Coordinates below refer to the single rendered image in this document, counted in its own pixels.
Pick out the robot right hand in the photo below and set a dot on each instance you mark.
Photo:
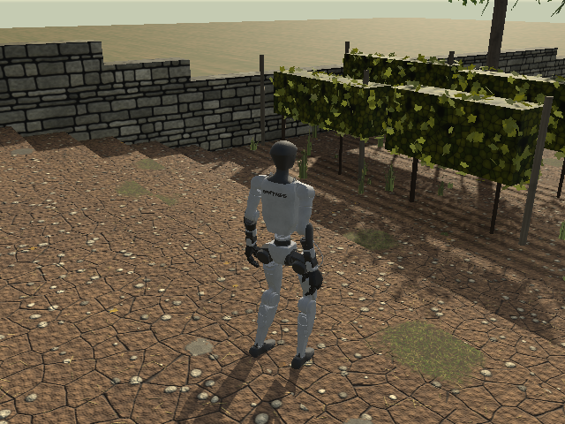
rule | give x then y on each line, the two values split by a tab
315	280

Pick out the humanoid robot torso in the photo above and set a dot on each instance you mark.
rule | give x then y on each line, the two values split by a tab
280	214

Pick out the left robot thigh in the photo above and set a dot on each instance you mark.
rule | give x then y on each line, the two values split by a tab
274	275

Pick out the robot right forearm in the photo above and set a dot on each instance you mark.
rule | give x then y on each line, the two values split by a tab
308	249

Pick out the robot right upper arm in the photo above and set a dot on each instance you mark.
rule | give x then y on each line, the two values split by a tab
306	194

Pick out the robot left hand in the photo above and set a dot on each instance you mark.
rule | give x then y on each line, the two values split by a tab
249	250

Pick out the robot left upper arm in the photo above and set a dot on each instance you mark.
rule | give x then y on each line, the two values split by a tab
252	213

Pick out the robot left forearm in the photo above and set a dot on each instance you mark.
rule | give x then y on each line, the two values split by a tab
250	232

